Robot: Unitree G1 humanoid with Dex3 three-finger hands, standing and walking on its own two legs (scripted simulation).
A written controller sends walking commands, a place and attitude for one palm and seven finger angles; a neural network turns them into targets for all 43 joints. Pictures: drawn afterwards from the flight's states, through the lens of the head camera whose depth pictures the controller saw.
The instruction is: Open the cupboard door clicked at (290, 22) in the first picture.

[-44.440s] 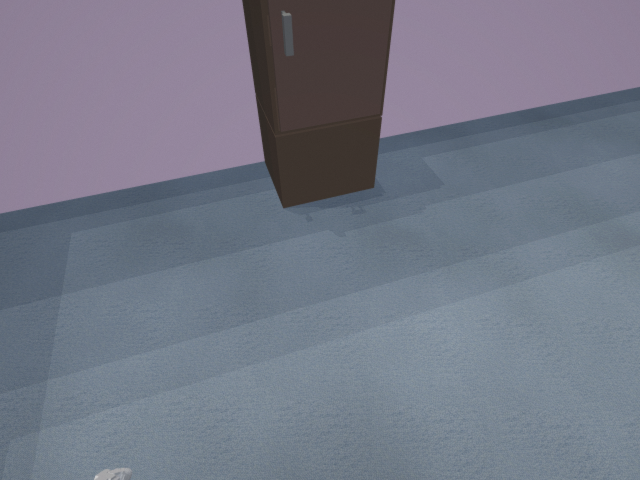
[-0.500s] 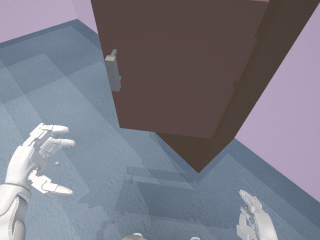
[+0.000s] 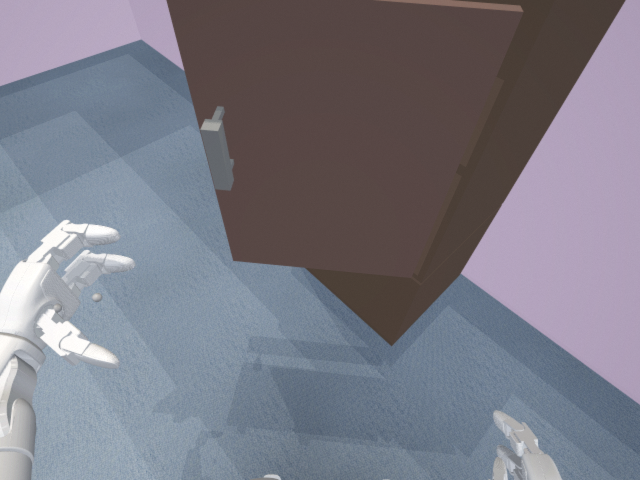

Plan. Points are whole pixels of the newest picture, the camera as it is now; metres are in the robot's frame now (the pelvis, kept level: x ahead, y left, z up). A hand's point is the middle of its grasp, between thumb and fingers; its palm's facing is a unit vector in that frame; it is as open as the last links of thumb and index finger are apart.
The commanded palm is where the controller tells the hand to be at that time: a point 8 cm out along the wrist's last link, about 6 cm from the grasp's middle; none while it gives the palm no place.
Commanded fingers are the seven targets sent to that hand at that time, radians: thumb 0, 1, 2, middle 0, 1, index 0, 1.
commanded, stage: raise the hand with hooked fingers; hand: left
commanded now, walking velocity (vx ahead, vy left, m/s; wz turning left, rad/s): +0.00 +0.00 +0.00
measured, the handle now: (222, 148) +0.58 +0.20 +0.06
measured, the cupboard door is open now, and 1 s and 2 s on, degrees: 41 41 41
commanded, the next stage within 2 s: move the hooked fingers beside the handle in 0.30 s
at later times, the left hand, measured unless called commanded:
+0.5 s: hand (106, 300) +0.29 +0.26 +0.08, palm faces -0.01 -1.00 -0.02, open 14.0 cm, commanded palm +0.27 +0.31 +0.08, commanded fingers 0.00 -0.50 0.30 -0.30 -1.20 -0.30 -1.20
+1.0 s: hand (131, 242) +0.37 +0.27 +0.08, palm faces -0.03 -1.00 +0.00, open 14.0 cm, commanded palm +0.35 +0.31 +0.07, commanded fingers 0.00 -0.50 0.30 -0.30 -1.20 -0.30 -1.20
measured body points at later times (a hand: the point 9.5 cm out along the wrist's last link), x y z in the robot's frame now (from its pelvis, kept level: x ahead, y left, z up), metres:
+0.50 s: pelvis +0.00 -0.01 +0.00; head +0.04 -0.01 +0.45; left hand +0.28 +0.32 +0.09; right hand +0.16 -0.26 -0.08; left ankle +0.00 +0.07 -0.70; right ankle +0.02 -0.12 -0.70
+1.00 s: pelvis -0.01 -0.01 -0.01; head +0.07 +0.00 +0.44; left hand +0.37 +0.32 +0.08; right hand +0.08 -0.29 -0.10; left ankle +0.00 +0.07 -0.70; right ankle +0.02 -0.12 -0.70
